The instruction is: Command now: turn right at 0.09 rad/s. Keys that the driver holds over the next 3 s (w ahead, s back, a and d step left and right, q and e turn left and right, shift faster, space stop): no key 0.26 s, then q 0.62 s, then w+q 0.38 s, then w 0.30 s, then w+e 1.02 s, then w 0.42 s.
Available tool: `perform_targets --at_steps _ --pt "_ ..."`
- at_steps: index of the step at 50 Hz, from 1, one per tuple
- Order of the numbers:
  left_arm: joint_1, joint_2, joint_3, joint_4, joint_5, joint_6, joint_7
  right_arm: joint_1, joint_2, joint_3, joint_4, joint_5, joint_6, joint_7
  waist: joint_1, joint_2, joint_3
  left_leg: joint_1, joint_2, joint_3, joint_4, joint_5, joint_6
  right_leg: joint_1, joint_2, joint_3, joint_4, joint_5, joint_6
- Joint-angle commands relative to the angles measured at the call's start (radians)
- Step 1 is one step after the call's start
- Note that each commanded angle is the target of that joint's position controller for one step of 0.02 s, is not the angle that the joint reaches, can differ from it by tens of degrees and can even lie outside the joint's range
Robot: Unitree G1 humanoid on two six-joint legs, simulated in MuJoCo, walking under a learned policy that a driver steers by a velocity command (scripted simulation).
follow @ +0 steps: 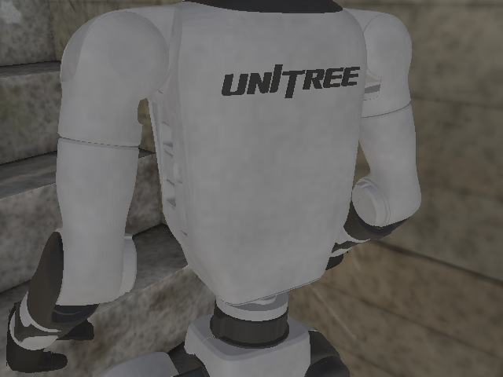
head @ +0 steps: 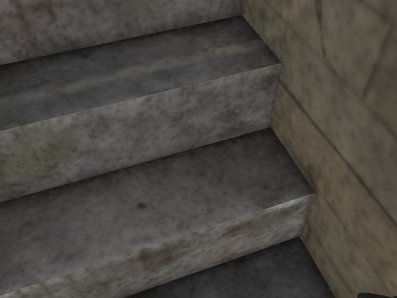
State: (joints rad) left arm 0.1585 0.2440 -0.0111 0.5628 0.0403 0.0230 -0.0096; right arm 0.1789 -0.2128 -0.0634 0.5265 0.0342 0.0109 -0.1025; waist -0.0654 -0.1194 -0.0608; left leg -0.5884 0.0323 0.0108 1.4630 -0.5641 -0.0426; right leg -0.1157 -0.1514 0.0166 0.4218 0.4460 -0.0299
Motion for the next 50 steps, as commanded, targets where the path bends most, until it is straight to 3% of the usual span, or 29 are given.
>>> perform_targets --at_steps 1,2,3,4,5,6,7,8,10,12,13,14,16,17,18,19,21,23,26,31,35,39,42,43,44,45,47,48,50 --pt "-0.173 0.138 0.024 0.014 0.026 -0.039 0.048 0.078 -0.033 -0.015 -0.019 -0.020 -0.028 0.039 -0.193 -0.190 0.167 -0.047 -0.226 0.065 -0.151 -0.258 0.061 0.160 -0.029 -0.138 -0.478 1.413 0.043" --pt "-0.122 0.285 0.090 0.011 0.042 -0.040 0.050 0.031 -0.016 0.013 -0.025 -0.065 -0.060 0.077 -0.132 -0.194 0.108 -0.313 -0.281 0.233 -0.424 -0.463 0.062 0.528 0.022 -0.135 -0.085 2.126 0.111" --pt "-0.028 0.281 0.120 0.046 -0.003 -0.039 0.053 0.102 0.007 0.037 0.048 -0.061 -0.074 0.074 -0.043 -0.242 -0.092 -0.307 -0.132 0.121 -0.886 -0.149 0.096 0.772 -0.036 -0.088 0.230 2.005 0.074" --pt "-0.056 0.217 0.119 0.021 -0.073 -0.025 0.059 0.169 -0.029 0.032 0.127 -0.041 -0.071 0.070 -0.037 -0.039 -0.225 -0.055 -0.151 0.131 -0.949 0.240 0.110 0.649 -0.066 -0.040 0.302 1.797 0.040" --pt "-0.239 0.274 0.121 -0.084 -0.047 -0.028 0.086 0.325 -0.150 -0.014 0.242 -0.025 -0.071 0.079 -0.134 0.352 -0.294 0.222 -0.218 0.047 -0.623 0.469 0.153 0.284 0.039 -0.026 0.523 1.585 0.130" --pt "-0.132 0.214 0.119 -0.098 -0.067 -0.033 0.096 0.235 -0.181 -0.040 0.262 0.003 -0.056 0.076 -0.045 0.830 -0.295 0.782 -0.010 -0.254 -0.651 0.861 0.282 -0.404 0.089 0.199 0.823 0.007 0.202" --pt "-0.156 0.185 0.100 -0.073 -0.095 -0.058 0.068 0.207 -0.183 -0.075 0.218 -0.037 -0.024 0.042 -0.101 1.027 -0.313 1.111 0.208 -0.533 -0.560 1.335 0.386 -0.926 0.195 0.342 1.300 -1.349 0.247" --pt "-0.498 0.204 0.076 -0.163 -0.080 -0.083 0.046 0.475 -0.168 -0.097 0.236 -0.037 -0.052 -0.002 -0.354 0.924 -0.269 1.097 0.269 -0.683 -0.466 1.356 0.335 -1.264 0.286 0.506 1.990 -1.864 0.268" --pt "-0.985 0.014 -0.030 -0.422 -0.041 -0.125 0.025 0.790 -0.105 -0.066 0.397 -0.006 -0.180 -0.062 -0.502 0.598 0.110 1.219 0.436 -0.820 -0.423 1.393 0.179 -2.159 0.187 0.629 2.354 -2.367 0.308" --pt "-0.462 -0.070 -0.084 -0.334 -0.075 -0.102 -0.039 0.168 -0.095 -0.013 0.180 -0.036 -0.152 -0.110 0.037 0.089 0.028 0.553 0.419 -0.553 -0.713 0.959 0.025 -1.496 -0.071 0.538 1.583 -1.834 0.133" --pt "0.062 0.027 -0.042 -0.217 -0.093 -0.053 -0.058 -0.338 -0.316 -0.018 0.000 -0.072 -0.083 -0.121 0.403 -0.034 -0.099 -0.259 0.185 -0.283 -0.927 0.690 -0.029 -0.433 0.020 0.156 1.191 -1.114 0.171" --pt "0.463 0.125 0.022 -0.036 -0.083 -0.016 -0.063 -0.380 -0.387 -0.041 0.017 -0.058 -0.034 -0.086 0.524 -0.073 -0.222 -0.595 0.085 -0.071 -0.850 0.448 -0.082 0.362 0.171 -0.214 1.255 -0.365 0.219" --pt "0.880 0.272 0.137 0.271 0.022 -0.020 -0.024 -0.526 -0.264 -0.019 0.065 -0.059 -0.040 -0.004 0.623 -0.056 -0.247 -0.616 0.060 -0.071 -0.191 0.432 -0.131 0.594 0.015 0.093 0.841 0.060 0.053" --pt "0.789 0.262 0.112 0.259 0.096 -0.007 0.026 -0.312 -0.107 0.022 0.130 0.027 -0.010 0.013 0.486 -0.124 -0.261 -0.410 -0.005 -0.323 0.314 0.206 -0.163 0.351 -0.079 0.515 0.438 -0.341 -0.028" --pt "0.555 0.381 0.103 0.219 0.147 -0.010 0.041 -0.274 -0.006 0.052 0.083 -0.005 -0.027 0.052 0.395 -0.426 -0.035 -0.236 -0.147 -0.295 0.747 0.091 -0.159 -0.094 -0.030 0.721 -0.026 0.120 0.109" --pt "0.053 0.380 0.083 0.092 0.049 0.042 0.073 0.262 0.086 0.010 0.182 0.040 0.030 0.063 -0.044 -0.482 -0.215 -0.209 -0.219 -0.495 0.709 0.430 -0.089 -0.173 -0.150 0.935 -0.091 -0.678 0.040" --pt "-0.428 0.214 0.038 -0.159 0.059 0.080 0.098 0.388 -0.137 -0.059 0.155 0.023 0.007 0.008 -0.154 -0.471 -0.231 -0.246 -0.247 -0.476 0.669 0.466 -0.178 -0.370 -0.232 0.780 -0.038 -1.076 0.002" --pt "-0.410 -0.026 -0.023 -0.102 0.034 0.088 0.058 0.386 -0.124 -0.057 0.250 -0.017 -0.033 0.011 -0.139 -0.254 -0.085 -0.275 -0.278 -0.481 0.771 0.271 -0.164 -0.351 -0.123 0.096 0.219 -0.378 -0.011" --pt "-0.337 0.141 0.059 -0.109 0.032 0.044 0.070 0.397 -0.177 -0.051 0.246 -0.034 0.050 0.016 -0.120 -0.118 -0.087 -0.124 -0.198 -0.250 0.874 0.220 -0.229 -0.532 -0.280 0.157 0.008 -0.714 -0.154" --pt "-0.200 0.154 0.054 -0.120 0.000 0.058 0.179 0.330 -0.212 -0.034 0.189 -0.010 0.121 0.008 -0.051 -0.001 0.060 -0.029 -0.070 -0.191 0.506 0.290 -0.242 -0.582 -0.203 0.202 -0.044 -1.299 -0.104" --pt "-0.301 0.040 0.039 -0.200 -0.038 0.005 0.162 0.403 -0.093 0.016 0.192 -0.055 0.150 -0.017 -0.060 -0.093 0.070 0.041 0.029 -0.129 0.052 0.401 -0.140 -0.646 -0.198 0.076 0.168 -1.241 -0.067" --pt "-0.333 -0.019 0.051 -0.246 -0.070 -0.037 0.156 0.489 -0.043 0.029 0.262 -0.056 0.140 0.063 -0.052 0.088 0.134 0.276 0.112 0.086 -0.656 0.888 0.093 -0.842 -0.199 -0.065 0.609 -1.118 -0.023" --pt "-0.168 -0.191 0.027 -0.165 -0.119 -0.002 0.125 0.162 -0.110 0.034 0.204 -0.073 0.100 0.120 0.099 0.433 0.028 0.204 0.146 0.071 -1.103 0.842 0.206 -0.765 -0.076 -0.167 1.580 -1.135 0.030" --pt "-0.096 -0.207 0.028 -0.115 -0.111 0.006 0.093 0.098 -0.135 0.056 0.150 -0.129 0.053 0.141 0.148 0.407 -0.013 0.119 0.054 0.013 -0.821 0.933 0.107 -0.812 0.023 -0.162 2.002 -1.095 0.076" --pt "-0.076 -0.174 0.029 -0.162 -0.118 -0.009 0.097 0.167 -0.290 0.008 0.124 -0.093 0.029 0.152 0.162 0.543 0.053 0.118 0.153 -0.221 -0.754 1.373 0.163 -0.980 0.029 -0.157 2.149 -1.050 0.142" --pt "-0.337 -0.149 0.008 -0.228 -0.076 -0.037 0.108 0.360 -0.307 -0.028 0.162 -0.042 0.034 0.134 -0.009 0.518 0.127 0.292 0.167 -0.319 -0.865 1.192 0.174 -1.195 -0.006 -0.098 2.043 -1.063 0.183" --pt "-0.425 -0.123 -0.009 -0.183 -0.041 -0.044 0.106 0.336 -0.251 -0.025 0.123 -0.107 0.012 0.084 -0.126 0.467 0.199 0.199 0.284 -0.716 -1.115 0.368 0.333 -1.142 -0.036 -0.044 1.779 -0.617 0.238" --pt "-0.437 -0.034 0.027 -0.162 -0.055 -0.040 0.108 0.255 -0.197 -0.014 0.109 -0.151 -0.016 0.055 -0.128 0.402 0.208 0.227 0.344 -0.859 -1.177 0.104 0.390 -1.088 -0.030 0.056 1.700 -0.453 0.213" --pt "-0.299 0.060 0.076 -0.116 -0.107 -0.024 0.097 0.160 -0.154 -0.021 0.105 -0.105 -0.042 0.023 -0.030 0.473 0.180 0.382 0.351 -0.851 -1.235 -0.214 0.370 -0.921 0.008 0.083 1.241 -0.556 0.173"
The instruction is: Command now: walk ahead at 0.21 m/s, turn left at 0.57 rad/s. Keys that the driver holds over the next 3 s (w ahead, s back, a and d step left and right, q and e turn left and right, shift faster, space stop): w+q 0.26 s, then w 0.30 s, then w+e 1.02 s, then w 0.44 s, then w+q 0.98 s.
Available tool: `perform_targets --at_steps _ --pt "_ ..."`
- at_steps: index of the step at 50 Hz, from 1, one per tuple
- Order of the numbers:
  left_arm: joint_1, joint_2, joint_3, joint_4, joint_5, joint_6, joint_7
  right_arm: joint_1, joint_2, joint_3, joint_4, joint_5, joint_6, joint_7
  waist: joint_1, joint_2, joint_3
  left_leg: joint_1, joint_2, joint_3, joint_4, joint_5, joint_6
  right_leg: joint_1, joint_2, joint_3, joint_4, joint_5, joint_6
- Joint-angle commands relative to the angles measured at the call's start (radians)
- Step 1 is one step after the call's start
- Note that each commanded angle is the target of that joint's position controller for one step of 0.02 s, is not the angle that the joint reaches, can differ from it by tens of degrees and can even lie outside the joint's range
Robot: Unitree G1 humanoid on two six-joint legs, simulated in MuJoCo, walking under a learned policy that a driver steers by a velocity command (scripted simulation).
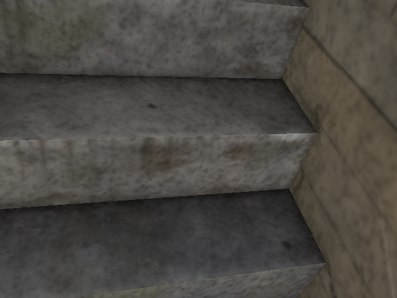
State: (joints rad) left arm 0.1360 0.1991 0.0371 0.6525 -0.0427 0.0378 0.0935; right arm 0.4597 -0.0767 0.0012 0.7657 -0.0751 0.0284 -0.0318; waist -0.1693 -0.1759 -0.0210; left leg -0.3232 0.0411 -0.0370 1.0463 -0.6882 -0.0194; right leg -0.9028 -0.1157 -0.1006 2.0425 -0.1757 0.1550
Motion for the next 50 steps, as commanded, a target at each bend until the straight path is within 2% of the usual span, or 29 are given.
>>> perform_targets --at_steps 1,3,5,7,8,9,12,16,18,21,22,23,25,26,27,28,29,30,31,32,34,35,36,38,41,43,46,48,50 --pt "-0.269 0.134 0.040 -0.183 -0.030 -0.035 -0.013 -0.147 -0.264 -0.087 -0.130 0.024 -0.054 -0.054 0.092 0.529 0.145 0.038 0.288 -0.674 -0.830 -0.099 0.308 0.069 0.031 0.121 -0.625 -0.060 -0.023" --pt "-0.188 0.110 0.041 -0.131 -0.035 -0.018 -0.030 -0.170 -0.272 -0.086 -0.105 0.051 -0.044 -0.066 0.169 0.664 0.197 -0.066 0.161 -0.397 -0.816 0.045 0.241 0.394 0.086 -0.002 -1.070 -0.351 -0.099" --pt "-0.018 0.171 0.069 -0.033 0.032 -0.020 -0.033 -0.144 -0.210 -0.072 -0.122 0.051 -0.056 -0.059 0.196 0.645 0.230 -0.026 0.138 -0.378 -0.646 0.501 0.228 0.513 0.114 -0.041 -1.429 -0.350 -0.169" --pt "0.280 0.123 0.046 0.096 0.096 -0.071 -0.076 -0.280 -0.081 -0.022 -0.217 0.104 -0.081 -0.062 0.311 0.199 0.130 -0.289 -0.056 -0.142 0.031 0.831 0.132 0.807 0.029 0.099 -1.624 0.165 -0.216" --pt "0.364 0.166 0.050 0.118 0.124 -0.084 -0.084 -0.229 -0.013 -0.017 -0.238 0.143 -0.091 -0.067 0.250 -0.201 0.012 -0.647 -0.197 -0.102 0.456 0.263 0.072 1.024 -0.218 0.489 -1.612 0.641 -0.349" --pt "0.341 0.122 0.039 0.126 0.152 -0.077 -0.077 -0.201 -0.024 -0.022 -0.203 0.135 -0.091 -0.068 0.215 -0.057 -0.014 -0.674 -0.138 -0.254 0.889 0.289 0.027 0.926 -0.324 0.667 -1.714 0.312 -0.463" --pt "0.163 0.045 0.006 0.107 0.076 -0.095 -0.054 -0.215 -0.035 0.014 -0.270 0.098 -0.052 -0.031 0.139 0.044 0.139 -0.927 -0.080 -0.223 1.258 0.431 0.042 0.785 -0.248 0.307 -1.741 -0.205 -0.366" --pt "0.316 0.095 0.026 0.213 0.105 -0.097 -0.064 -0.292 -0.026 0.027 -0.259 0.109 -0.061 -0.009 0.184 0.167 0.135 -1.055 -0.045 -0.161 1.270 0.523 0.060 0.776 -0.229 0.176 -1.738 -0.294 -0.337" --pt "0.305 0.149 0.037 0.194 0.112 -0.097 -0.060 -0.352 -0.034 0.027 -0.264 0.121 -0.045 -0.011 0.182 0.154 0.171 -1.077 -0.019 -0.143 1.259 0.546 0.024 0.701 -0.244 0.125 -1.772 -0.270 -0.341" --pt "0.339 0.116 0.030 0.220 0.110 -0.085 -0.050 -0.472 -0.008 0.047 -0.275 0.112 -0.031 -0.012 0.226 0.080 0.176 -1.190 -0.002 -0.118 1.328 0.504 0.001 0.765 -0.274 0.121 -1.814 -0.182 -0.375" --pt "0.297 0.167 0.040 0.195 0.063 -0.072 -0.041 -0.439 -0.016 0.040 -0.261 0.105 -0.028 -0.012 0.197 -0.006 0.190 -1.205 0.031 -0.122 1.266 0.395 -0.026 0.815 -0.243 0.049 -1.794 -0.159 -0.354" --pt "0.273 0.180 0.045 0.183 0.055 -0.068 -0.029 -0.489 -0.030 0.045 -0.282 0.094 -0.028 -0.012 0.199 -0.006 0.173 -1.161 0.079 -0.085 1.131 0.376 -0.025 0.829 -0.222 0.024 -1.807 -0.101 -0.337" --pt "0.269 0.146 0.041 0.169 0.061 -0.020 -0.015 -0.653 -0.033 0.059 -0.353 0.064 -0.027 -0.002 0.211 0.046 0.149 -0.772 0.133 0.107 0.648 0.492 0.005 0.617 -0.163 -0.036 -1.930 -0.004 -0.335" --pt "0.219 0.194 0.048 0.138 0.060 -0.003 -0.004 -0.604 -0.036 0.056 -0.330 0.049 -0.023 -0.002 0.177 0.055 0.102 -0.560 0.127 0.139 0.481 0.471 0.017 0.582 -0.158 -0.091 -1.930 0.179 -0.333" --pt "0.338 0.317 0.077 0.169 0.020 0.005 0.004 -0.544 -0.076 0.040 -0.335 0.057 -0.025 0.008 0.136 -0.008 -0.007 -0.290 0.001 0.231 0.304 -0.125 0.069 0.641 -0.128 -0.076 -1.845 0.721 -0.362" --pt "0.284 0.212 0.041 0.160 0.045 -0.016 -0.003 -0.245 -0.183 -0.022 -0.254 0.077 -0.017 0.010 -0.020 0.080 -0.144 0.100 -0.071 0.247 0.213 0.195 0.108 0.582 -0.098 -0.067 -1.512 1.332 -0.312" --pt "0.195 0.276 0.049 0.103 0.003 -0.032 -0.025 -0.044 -0.268 -0.055 -0.173 0.072 -0.021 -0.002 -0.112 0.104 -0.291 0.376 -0.023 0.074 -0.115 0.440 0.147 0.503 -0.026 -0.023 -1.219 1.172 -0.209" --pt "0.204 0.152 0.020 0.075 -0.018 -0.041 -0.054 0.091 -0.410 -0.098 -0.061 0.039 -0.016 -0.028 -0.038 0.495 -0.391 0.474 0.283 -0.546 -0.362 0.605 0.264 0.221 0.150 0.067 -0.635 -0.019 -0.088" --pt "0.215 0.148 0.019 0.148 -0.031 -0.075 -0.091 0.169 -0.379 -0.086 -0.048 -0.106 -0.038 -0.052 -0.054 0.470 -0.531 0.371 0.369 -0.822 -0.432 0.661 0.293 0.274 0.210 0.403 -0.196 -0.004 -0.082" --pt "0.104 0.134 0.023 0.066 -0.040 -0.081 -0.108 0.124 -0.336 -0.082 -0.072 -0.079 -0.049 -0.054 -0.020 0.424 -0.422 0.305 0.339 -0.670 -0.421 0.489 0.235 0.168 0.197 0.412 -0.149 0.039 -0.076" --pt "-0.025 0.106 0.006 -0.013 0.044 -0.032 -0.105 -0.054 -0.233 -0.061 -0.089 -0.014 -0.055 -0.094 0.055 0.331 -0.138 0.048 0.333 -0.510 -0.356 0.244 0.167 0.050 0.218 0.404 -0.062 0.145 -0.101" --pt "-0.084 0.101 -0.001 -0.054 0.077 -0.012 -0.106 -0.119 -0.192 -0.051 -0.076 -0.017 -0.056 -0.118 0.077 0.332 -0.044 -0.062 0.354 -0.499 -0.375 0.214 0.157 -0.005 0.245 0.390 0.136 0.097 -0.106" --pt "-0.056 0.095 -0.005 -0.074 0.073 -0.004 -0.098 -0.125 -0.159 -0.048 -0.060 -0.011 -0.063 -0.127 0.109 0.343 -0.010 -0.063 0.373 -0.457 -0.382 0.229 0.130 -0.083 0.257 0.415 0.248 0.076 -0.117" --pt "0.038 0.081 -0.012 -0.098 0.064 0.000 -0.081 -0.105 -0.162 -0.056 -0.056 -0.026 -0.069 -0.136 0.173 0.350 -0.016 -0.004 0.447 -0.395 -0.471 0.371 0.118 -0.193 0.269 0.481 0.417 0.103 -0.129" --pt "0.125 0.094 0.003 -0.058 0.046 0.046 -0.050 -0.307 -0.187 -0.052 -0.099 0.023 -0.028 -0.097 0.347 0.332 0.086 -0.274 0.341 0.036 -0.543 0.372 0.032 -0.033 0.199 0.366 0.139 0.039 -0.088" --pt "0.254 0.127 0.029 -0.041 0.024 0.051 -0.036 -0.412 -0.294 -0.054 -0.133 -0.007 -0.020 -0.054 0.447 0.354 0.042 -0.360 0.314 0.194 -0.623 0.487 0.047 0.216 0.218 0.206 0.242 0.087 -0.036" --pt "0.324 0.152 0.036 -0.010 0.055 0.075 -0.009 -0.300 -0.287 -0.047 -0.105 0.015 -0.031 -0.029 0.405 0.358 0.051 -0.053 0.253 0.272 -0.672 0.533 0.032 0.202 0.162 0.129 -0.094 0.111 -0.012" --pt "0.277 0.142 0.037 -0.035 0.050 0.088 -0.005 -0.238 -0.318 -0.063 -0.095 0.015 -0.031 -0.038 0.352 0.455 0.073 0.109 0.276 0.272 -0.759 0.600 0.044 0.195 0.093 0.111 -0.304 0.002 -0.015" --pt "0.339 0.133 0.033 -0.033 0.075 0.087 -0.031 -0.374 -0.294 -0.060 -0.142 0.039 -0.031 -0.053 0.403 0.472 0.063 0.096 0.265 0.313 -0.850 0.647 0.032 0.405 0.076 0.032 -0.591 -0.013 -0.048"
Over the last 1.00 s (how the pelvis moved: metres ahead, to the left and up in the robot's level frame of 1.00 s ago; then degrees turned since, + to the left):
-0.17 -0.02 -0.19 13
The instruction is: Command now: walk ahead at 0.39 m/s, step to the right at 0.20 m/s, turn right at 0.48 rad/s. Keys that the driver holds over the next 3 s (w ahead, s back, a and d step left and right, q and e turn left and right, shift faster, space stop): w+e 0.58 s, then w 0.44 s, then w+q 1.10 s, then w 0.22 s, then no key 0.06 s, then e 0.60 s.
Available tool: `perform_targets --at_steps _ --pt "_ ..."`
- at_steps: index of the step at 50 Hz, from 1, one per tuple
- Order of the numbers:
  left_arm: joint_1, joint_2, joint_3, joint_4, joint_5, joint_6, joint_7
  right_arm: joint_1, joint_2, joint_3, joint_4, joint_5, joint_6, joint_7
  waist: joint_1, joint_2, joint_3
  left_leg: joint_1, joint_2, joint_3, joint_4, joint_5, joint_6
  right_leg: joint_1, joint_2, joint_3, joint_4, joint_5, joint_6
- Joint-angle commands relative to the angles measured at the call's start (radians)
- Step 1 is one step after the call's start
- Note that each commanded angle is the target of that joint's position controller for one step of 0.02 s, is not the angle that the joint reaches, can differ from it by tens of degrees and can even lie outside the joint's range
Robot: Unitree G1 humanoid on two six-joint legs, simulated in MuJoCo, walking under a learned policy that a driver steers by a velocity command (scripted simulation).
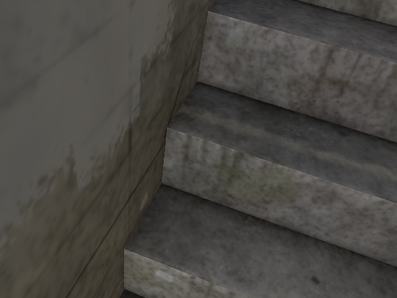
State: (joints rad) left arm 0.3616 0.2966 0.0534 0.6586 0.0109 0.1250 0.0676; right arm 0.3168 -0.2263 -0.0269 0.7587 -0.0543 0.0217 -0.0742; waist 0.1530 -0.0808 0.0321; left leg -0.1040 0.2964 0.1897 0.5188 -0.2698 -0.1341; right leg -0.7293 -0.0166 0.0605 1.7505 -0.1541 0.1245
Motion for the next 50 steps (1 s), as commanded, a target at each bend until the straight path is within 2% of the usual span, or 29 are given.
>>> perform_targets --at_steps 1,3,5,6,7,8,10,12,14,18,20,23,25,27,28,30,32,33,34,35,36,37,39,40,42,45,46,49,50 --pt "0.148 0.018 0.017 -0.024 0.029 0.004 -0.013 -0.279 -0.168 -0.040 -0.145 0.039 -0.029 -0.018 0.100 0.412 0.022 -0.103 0.022 0.082 -0.305 0.276 0.151 0.279 -0.056 -0.130 -0.482 -0.081 -0.053" --pt "0.137 -0.019 0.018 -0.033 0.035 -0.012 -0.059 -0.374 -0.166 -0.041 -0.196 0.092 -0.049 -0.027 0.094 0.406 0.068 0.041 0.101 0.010 -0.169 0.477 0.191 0.212 -0.143 -0.116 -0.895 -0.172 -0.196" --pt "0.360 0.002 0.044 0.076 0.016 -0.054 -0.099 -0.401 -0.075 -0.008 -0.203 0.139 -0.041 -0.034 0.128 0.192 -0.033 -0.018 0.005 0.016 0.352 0.440 0.208 0.491 -0.044 -0.171 -1.357 0.082 -0.279" --pt "0.167 0.090 0.058 0.043 0.037 -0.090 -0.131 -0.283 -0.020 0.008 -0.220 0.110 -0.021 -0.052 -0.014 -0.136 0.094 -0.371 -0.168 -0.056 0.745 -0.166 0.189 0.492 0.076 -0.076 -1.225 0.080 -0.312" --pt "0.044 0.174 0.051 -0.009 0.074 -0.114 -0.135 -0.190 0.022 0.011 -0.222 0.094 -0.031 -0.063 -0.165 -0.287 0.054 -0.615 -0.279 -0.213 1.215 -0.204 0.122 0.468 -0.039 0.368 -1.214 0.200 -0.418" --pt "0.084 0.159 0.040 -0.017 0.063 -0.133 -0.131 -0.190 0.023 0.010 -0.196 0.090 -0.055 -0.039 -0.158 -0.250 -0.029 -0.722 -0.246 -0.294 1.390 -0.144 0.125 0.510 -0.106 0.484 -1.278 -0.073 -0.421" --pt "0.145 0.172 0.064 -0.017 -0.021 -0.151 -0.098 -0.330 -0.003 0.012 -0.222 0.059 -0.101 0.017 -0.060 -0.151 -0.019 -0.901 -0.197 -0.288 1.229 0.123 0.133 0.555 -0.186 0.676 -1.447 -0.642 -0.406" --pt "0.186 0.108 0.057 0.007 0.018 -0.161 -0.072 -0.448 -0.049 -0.003 -0.237 0.053 -0.114 0.026 -0.010 -0.123 -0.035 -0.878 -0.231 -0.281 1.184 0.243 0.125 0.594 -0.192 0.752 -1.525 -0.696 -0.415" --pt "0.240 0.063 0.067 0.030 0.019 -0.156 -0.042 -0.472 -0.038 -0.007 -0.199 0.049 -0.116 0.011 0.005 -0.128 -0.064 -0.853 -0.270 -0.252 1.231 0.157 0.128 0.670 -0.196 0.706 -1.576 -0.647 -0.436" --pt "0.290 0.021 0.045 0.068 -0.015 -0.159 -0.033 -0.460 0.051 0.016 -0.152 0.046 -0.138 0.021 0.017 0.008 0.042 -1.094 -0.301 -0.198 1.461 0.157 0.106 0.717 -0.183 0.544 -1.487 -0.388 -0.435" --pt "0.377 -0.070 0.010 0.126 0.000 -0.191 -0.043 -0.464 0.133 0.038 -0.171 0.081 -0.159 0.041 0.018 -0.083 0.040 -1.369 -0.327 -0.218 1.855 0.019 0.144 0.832 -0.220 0.585 -1.464 -0.305 -0.473" --pt "0.363 -0.083 -0.003 0.173 0.008 -0.174 -0.049 -0.484 0.205 0.084 -0.215 0.068 -0.169 0.076 -0.012 -0.033 0.106 -1.673 -0.267 -0.188 2.062 -0.115 0.132 0.834 -0.218 0.504 -1.437 -0.252 -0.418" --pt "0.169 -0.027 0.003 0.121 -0.016 -0.153 -0.040 -0.570 0.175 0.102 -0.312 0.038 -0.176 0.061 -0.067 0.040 0.157 -1.402 -0.233 -0.104 1.584 0.036 0.118 0.398 -0.104 0.400 -1.573 -0.205 -0.367" --pt "0.174 -0.003 0.015 0.155 -0.034 -0.144 0.013 -0.650 0.192 0.111 -0.367 0.020 -0.136 0.040 -0.081 -0.098 0.103 -0.913 -0.250 0.039 1.269 0.138 0.132 0.049 -0.124 0.383 -1.855 0.015 -0.429" --pt "0.097 0.045 0.024 0.130 -0.045 -0.135 0.017 -0.615 0.162 0.099 -0.390 0.033 -0.132 0.023 -0.151 -0.143 0.020 -0.596 -0.262 0.053 1.071 0.049 0.157 0.018 -0.100 0.276 -1.846 0.416 -0.412" --pt "0.033 0.192 0.055 0.101 -0.006 -0.165 -0.009 -0.245 -0.021 -0.007 -0.301 0.042 -0.096 -0.003 -0.328 -0.166 -0.282 -0.274 -0.399 0.094 1.038 -0.193 0.147 0.358 -0.148 0.205 -1.568 1.773 -0.387" --pt "-0.141 0.189 0.061 0.116 -0.033 -0.195 -0.049 0.059 -0.183 -0.065 -0.217 0.036 -0.089 0.005 -0.467 -0.170 -0.387 -0.182 -0.386 -0.109 0.612 -0.309 0.195 0.664 -0.200 0.130 -1.188 2.166 -0.354" --pt "-0.074 0.086 0.043 0.100 -0.042 -0.206 -0.047 0.113 -0.196 -0.072 -0.115 0.026 -0.088 0.005 -0.378 0.083 -0.481 0.132 -0.278 -0.401 0.413 -0.396 0.291 0.409 -0.120 0.136 -0.895 2.023 -0.322" --pt "-0.347 -0.026 -0.011 0.059 -0.037 -0.236 -0.083 0.330 -0.236 -0.079 0.002 -0.018 -0.057 0.022 -0.505 0.414 -0.364 0.111 -0.168 -0.666 0.115 -0.057 0.417 0.233 0.025 0.069 -0.475 0.845 -0.291" --pt "-0.194 -0.146 -0.025 0.068 -0.034 -0.247 -0.117 0.290 -0.160 -0.063 0.044 -0.032 -0.049 0.020 -0.364 0.548 -0.411 0.189 -0.004 -1.122 -0.040 0.081 0.550 -0.094 0.234 0.258 0.039 0.037 -0.238" --pt "-0.178 -0.173 -0.035 0.016 -0.026 -0.240 -0.131 0.238 -0.053 -0.044 0.040 0.018 -0.053 0.012 -0.333 0.331 -0.296 0.098 0.030 -1.152 -0.064 -0.270 0.532 -0.309 0.206 0.272 0.329 -0.108 -0.239" --pt "-0.251 -0.203 -0.058 -0.031 -0.019 -0.221 -0.132 0.165 0.015 -0.034 0.089 0.055 -0.060 0.020 -0.301 0.233 -0.086 -0.072 -0.021 -0.958 -0.035 -0.445 0.479 -0.419 0.169 0.198 0.447 -0.178 -0.240" --pt "-0.249 -0.192 -0.080 -0.058 -0.003 -0.202 -0.121 0.107 0.105 -0.006 0.181 0.071 -0.080 0.044 -0.199 0.063 0.051 -0.196 -0.093 -0.662 -0.071 -0.304 0.339 -0.455 0.097 0.128 0.425 -0.174 -0.243" --pt "-0.222 -0.187 -0.085 -0.058 -0.031 -0.201 -0.119 0.076 0.135 0.006 0.194 0.060 -0.087 0.052 -0.152 0.056 0.086 -0.271 -0.112 -0.576 -0.091 -0.278 0.314 -0.453 0.069 0.127 0.381 -0.129 -0.235" --pt "-0.227 -0.209 -0.112 -0.082 -0.044 -0.200 -0.104 0.056 0.141 0.025 0.202 0.045 -0.088 0.048 -0.114 0.057 0.109 -0.356 -0.105 -0.465 -0.128 -0.148 0.330 -0.486 0.033 0.178 0.322 -0.003 -0.227" --pt "-0.273 -0.189 -0.113 -0.107 -0.039 -0.173 -0.071 0.038 -0.032 0.006 0.164 0.018 -0.101 0.042 -0.113 0.052 0.078 -0.436 -0.040 -0.387 -0.212 -0.179 0.385 -0.458 -0.006 0.049 0.338 0.128 -0.171" --pt "-0.280 -0.174 -0.106 -0.110 -0.046 -0.170 -0.061 0.024 -0.062 0.000 0.142 0.033 -0.116 0.047 -0.102 0.059 0.077 -0.451 -0.030 -0.366 -0.239 -0.171 0.373 -0.426 -0.041 0.030 0.288 0.134 -0.160" --pt "-0.507 -0.208 -0.117 -0.191 -0.099 -0.180 -0.032 0.221 -0.099 -0.020 0.183 0.012 -0.112 0.043 -0.258 0.219 0.099 -0.084 0.058 -0.401 -0.297 -0.132 0.358 -0.798 -0.133 0.039 0.465 -0.128 -0.138" --pt "-0.501 -0.175 -0.108 -0.183 -0.081 -0.185 -0.035 0.241 -0.111 -0.026 0.172 0.079 -0.081 0.023 -0.258 0.293 0.142 0.045 -0.004 -0.327 -0.250 -0.088 0.329 -0.862 -0.155 0.049 0.370 -0.361 -0.105"
Over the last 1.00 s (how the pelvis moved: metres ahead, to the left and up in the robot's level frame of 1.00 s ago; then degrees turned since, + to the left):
0.19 0.10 0.27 14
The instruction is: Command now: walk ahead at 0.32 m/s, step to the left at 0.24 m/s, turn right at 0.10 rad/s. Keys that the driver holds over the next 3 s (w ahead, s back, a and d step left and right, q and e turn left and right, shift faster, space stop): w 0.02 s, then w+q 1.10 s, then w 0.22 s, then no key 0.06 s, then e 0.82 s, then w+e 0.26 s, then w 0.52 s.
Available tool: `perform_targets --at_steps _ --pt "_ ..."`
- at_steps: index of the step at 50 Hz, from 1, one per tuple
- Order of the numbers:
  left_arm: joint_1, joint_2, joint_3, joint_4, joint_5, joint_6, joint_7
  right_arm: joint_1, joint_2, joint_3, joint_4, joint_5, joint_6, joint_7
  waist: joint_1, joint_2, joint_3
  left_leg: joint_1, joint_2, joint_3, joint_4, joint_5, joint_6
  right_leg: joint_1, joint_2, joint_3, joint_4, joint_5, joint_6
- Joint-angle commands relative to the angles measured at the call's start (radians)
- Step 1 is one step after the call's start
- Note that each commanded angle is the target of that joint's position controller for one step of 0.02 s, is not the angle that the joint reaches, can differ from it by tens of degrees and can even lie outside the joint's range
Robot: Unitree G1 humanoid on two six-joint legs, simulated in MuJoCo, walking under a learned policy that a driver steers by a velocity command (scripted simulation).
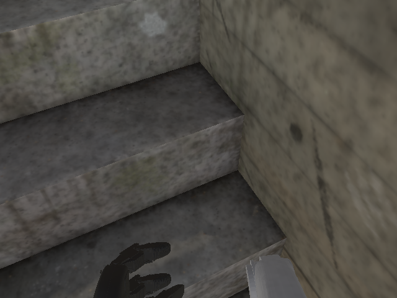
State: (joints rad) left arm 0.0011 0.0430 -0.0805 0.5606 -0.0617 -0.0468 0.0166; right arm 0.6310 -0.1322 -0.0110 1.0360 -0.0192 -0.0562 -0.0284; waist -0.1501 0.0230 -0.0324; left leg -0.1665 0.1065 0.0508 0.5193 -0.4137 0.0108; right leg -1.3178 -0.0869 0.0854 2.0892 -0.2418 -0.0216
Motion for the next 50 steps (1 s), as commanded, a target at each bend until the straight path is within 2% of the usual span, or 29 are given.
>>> perform_targets --at_steps 1,3,4,6,7,8,9,12,13,16,19,24,26,27,28,29,30,32,33,34,36,38,39,40,41,43,45,48,50 --pt "-0.166 0.095 0.020 -0.100 0.032 -0.010 0.014 -0.049 -0.199 -0.051 -0.112 0.048 0.021 -0.038 0.009 0.139 0.165 0.119 0.150 -0.150 -0.213 0.115 0.154 -0.192 -0.138 -0.002 -0.151 -0.260 0.058" --pt "-0.323 -0.033 -0.037 -0.201 0.060 -0.008 -0.017 0.002 -0.165 -0.044 -0.116 0.062 0.065 -0.048 -0.014 0.108 0.074 -0.222 0.147 -0.155 -0.388 0.252 0.202 0.396 -0.152 -0.158 -0.604 -0.018 0.051" --pt "-0.231 0.010 -0.014 -0.166 0.029 0.009 -0.016 -0.034 -0.266 -0.059 -0.127 0.045 0.076 -0.046 0.046 0.124 -0.004 -0.278 0.129 -0.096 -0.420 0.462 0.235 0.698 -0.037 -0.327 -0.773 -0.221 0.071" --pt "0.138 0.230 0.094 -0.090 0.034 0.029 0.021 -0.049 -0.277 -0.066 -0.195 0.036 0.064 -0.036 0.260 0.057 -0.303 -0.212 0.053 -0.119 0.123 1.374 0.073 1.193 -0.043 -0.059 -0.997 -0.172 -0.020" --pt "0.395 0.376 0.157 -0.010 0.081 0.037 0.054 -0.190 -0.317 -0.075 -0.258 0.065 0.033 -0.025 0.402 -0.065 -0.462 -0.418 -0.032 -0.122 0.480 1.152 -0.007 1.406 -0.227 0.303 -1.231 -0.285 -0.118" --pt "0.459 0.437 0.162 0.063 0.135 0.026 0.081 -0.255 -0.264 -0.069 -0.279 0.087 0.002 -0.008 0.350 -0.337 -0.598 -0.463 -0.163 -0.184 1.066 0.326 -0.058 1.419 -0.390 0.676 -1.453 -0.064 -0.204" --pt "0.485 0.426 0.153 0.084 0.194 0.014 0.080 -0.326 -0.198 -0.072 -0.321 0.062 -0.001 -0.004 0.309 -0.389 -0.555 -0.651 -0.192 -0.313 1.462 0.266 -0.078 1.379 -0.420 0.682 -1.435 0.058 -0.191" --pt "0.379 0.191 0.115 0.163 0.139 0.026 0.133 -0.569 -0.060 -0.005 -0.516 -0.020 0.091 0.008 0.211 -0.314 -0.103 -1.029 -0.116 -0.284 1.738 0.240 -0.030 1.123 -0.399 0.340 -1.338 -0.299 -0.104" --pt "0.348 0.145 0.105 0.151 0.104 0.011 0.146 -0.550 -0.110 -0.002 -0.490 -0.028 0.135 0.023 0.207 -0.230 0.002 -1.021 -0.091 -0.260 1.828 0.142 -0.056 0.996 -0.399 0.285 -1.344 -0.285 -0.076" --pt "0.162 0.182 0.109 0.134 0.120 0.006 0.167 -0.478 -0.196 -0.021 -0.537 -0.019 0.168 -0.008 0.017 -0.139 0.015 -1.006 -0.041 -0.287 1.872 0.179 -0.088 0.888 -0.497 0.165 -1.518 -0.158 -0.023" --pt "-0.228 0.354 0.129 0.026 0.132 0.031 0.094 -0.099 -0.251 -0.066 -0.451 0.000 0.206 -0.049 -0.290 -0.204 -0.030 -0.389 -0.074 -0.037 1.519 0.355 -0.123 0.535 -0.352 -0.280 -1.650 -0.018 0.029" --pt "-0.163 0.362 0.139 0.048 0.070 0.022 0.084 0.052 -0.224 -0.080 -0.336 -0.016 0.208 -0.010 -0.216 -0.166 -0.037 -0.150 -0.057 -0.013 0.545 0.223 0.082 1.067 -0.249 -0.359 -1.501 0.523 -0.002" --pt "-0.216 0.295 0.111 0.015 -0.010 0.020 0.078 0.151 -0.142 -0.075 -0.276 -0.030 0.149 0.036 -0.222 -0.136 -0.031 -0.074 -0.039 0.062 0.060 0.386 0.163 1.128 -0.297 -0.337 -1.209 0.586 -0.050" --pt "-0.093 0.231 0.094 0.016 0.000 0.038 0.087 0.003 -0.163 -0.081 -0.292 -0.003 0.122 0.049 -0.106 0.109 0.101 -0.149 -0.162 0.034 -0.109 0.423 0.208 0.993 -0.115 -0.314 -0.909 -0.036 -0.032" --pt "0.056 0.188 0.095 -0.017 0.029 0.030 0.100 -0.354 -0.371 -0.114 -0.397 -0.061 0.094 0.048 0.131 0.302 0.168 -0.345 -0.102 -0.581 -0.096 0.092 0.296 0.732 0.067 -0.103 -0.518 -0.157 0.030" --pt "0.050 0.150 0.078 -0.022 0.013 0.006 0.072 -0.306 -0.283 -0.085 -0.403 -0.064 0.071 0.038 0.131 0.256 0.139 -0.394 -0.059 -0.592 -0.114 -0.097 0.300 0.702 0.039 -0.021 -0.391 -0.137 0.013" --pt "-0.111 0.136 0.054 -0.032 0.030 -0.027 0.051 -0.055 -0.190 -0.055 -0.323 -0.042 0.056 0.043 -0.019 0.164 0.160 -0.308 -0.123 -0.344 0.008 0.195 0.213 0.644 0.042 -0.067 -0.394 -0.073 -0.028" --pt "-0.064 0.077 0.036 -0.044 0.115 -0.055 0.041 0.117 -0.178 -0.053 -0.230 0.031 0.026 0.068 0.031 0.075 0.008 -0.064 -0.137 -0.442 0.044 0.486 0.221 0.515 0.128 -0.147 -0.361 -0.090 -0.016" --pt "-0.031 0.125 0.058 -0.027 0.107 -0.047 0.033 0.091 -0.194 -0.062 -0.263 0.069 0.023 0.057 0.046 0.113 -0.062 -0.030 -0.114 -0.599 -0.038 0.328 0.271 0.556 0.141 -0.107 -0.456 -0.108 0.009" --pt "-0.025 0.175 0.069 -0.053 0.057 -0.019 0.032 -0.034 -0.235 -0.078 -0.325 0.062 0.025 0.028 0.078 0.184 -0.088 -0.085 -0.049 -0.834 -0.167 -0.085 0.313 0.632 0.124 -0.027 -0.722 -0.160 0.019" --pt "-0.165 0.200 0.068 -0.106 0.019 0.033 0.068 -0.165 -0.230 -0.095 -0.346 0.049 0.066 -0.013 0.083 0.175 0.062 -0.487 -0.087 -0.794 -0.363 -0.404 0.199 1.151 0.153 -0.009 -1.352 -0.571 0.006" --pt "-0.086 0.175 0.101 -0.013 0.025 0.073 0.090 -0.217 -0.217 -0.101 -0.400 0.048 0.063 0.024 0.092 -0.107 0.095 -0.708 -0.202 -0.549 0.099 -0.398 0.080 1.474 0.068 -0.043 -1.717 -0.043 0.002" --pt "0.044 0.167 0.091 0.045 0.049 0.087 0.078 -0.256 -0.152 -0.082 -0.403 0.060 0.051 0.049 0.151 -0.249 0.039 -0.918 -0.302 -0.405 0.580 -0.285 0.035 1.650 -0.049 0.049 -1.621 0.127 -0.015" --pt "0.120 0.180 0.092 0.090 0.109 0.078 0.060 -0.335 -0.140 -0.077 -0.463 0.043 0.026 0.058 0.169 -0.167 -0.037 -1.036 -0.301 -0.394 1.324 -0.183 0.010 1.562 -0.269 0.108 -1.514 0.497 -0.060" --pt "0.048 0.288 0.125 0.067 0.119 0.023 0.058 -0.210 -0.176 -0.072 -0.501 0.056 0.009 0.033 0.073 -0.224 -0.244 -1.039 -0.222 -0.374 1.691 -0.056 -0.039 1.468 -0.524 0.419 -1.663 0.284 -0.152" --pt "-0.037 0.198 0.092 0.058 0.108 0.001 0.043 -0.150 -0.138 -0.035 -0.497 0.048 0.031 0.020 -0.008 -0.273 -0.151 -1.236 -0.143 -0.334 1.894 -0.008 -0.090 1.512 -0.368 0.212 -1.648 0.078 -0.176" --pt "-0.008 0.153 0.092 0.092 0.098 0.002 0.044 -0.118 -0.143 -0.035 -0.431 0.057 0.063 0.017 -0.040 -0.117 -0.033 -1.137 -0.099 -0.213 1.795 -0.025 -0.104 1.333 -0.232 -0.036 -1.707 -0.012 -0.137" --pt "0.067 0.254 0.141 0.141 0.120 -0.020 0.025 -0.270 -0.104 -0.017 -0.499 0.029 0.081 0.022 -0.041 -0.138 0.038 -0.908 -0.039 -0.075 1.658 0.083 -0.122 1.092 -0.180 -0.169 -1.788 0.018 -0.122" --pt "-0.077 0.283 0.151 0.113 0.136 0.006 0.012 -0.182 -0.140 -0.028 -0.411 0.026 0.107 -0.053 -0.097 -0.267 0.091 -0.652 -0.016 0.010 1.196 0.077 -0.112 1.006 -0.077 -0.332 -1.754 0.267 -0.078"
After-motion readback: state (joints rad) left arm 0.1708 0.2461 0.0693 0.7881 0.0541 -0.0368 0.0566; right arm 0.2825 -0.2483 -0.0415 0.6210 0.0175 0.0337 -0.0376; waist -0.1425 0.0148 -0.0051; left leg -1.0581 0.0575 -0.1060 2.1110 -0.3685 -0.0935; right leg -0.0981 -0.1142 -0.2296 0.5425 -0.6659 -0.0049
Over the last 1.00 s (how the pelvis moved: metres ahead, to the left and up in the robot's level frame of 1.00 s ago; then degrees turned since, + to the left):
0.26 -0.20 0.21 -29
